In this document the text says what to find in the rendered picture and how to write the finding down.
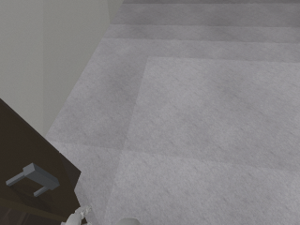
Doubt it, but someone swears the handle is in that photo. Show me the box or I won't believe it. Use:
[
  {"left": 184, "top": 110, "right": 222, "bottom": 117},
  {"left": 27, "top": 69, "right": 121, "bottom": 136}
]
[{"left": 6, "top": 162, "right": 60, "bottom": 197}]

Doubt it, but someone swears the cupboard door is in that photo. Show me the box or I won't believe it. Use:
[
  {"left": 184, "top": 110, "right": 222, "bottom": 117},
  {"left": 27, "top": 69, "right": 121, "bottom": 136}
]
[{"left": 0, "top": 102, "right": 87, "bottom": 225}]

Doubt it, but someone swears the robot left hand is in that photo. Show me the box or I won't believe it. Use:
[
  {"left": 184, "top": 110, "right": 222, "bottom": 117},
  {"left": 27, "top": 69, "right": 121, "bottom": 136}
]
[{"left": 65, "top": 205, "right": 93, "bottom": 225}]

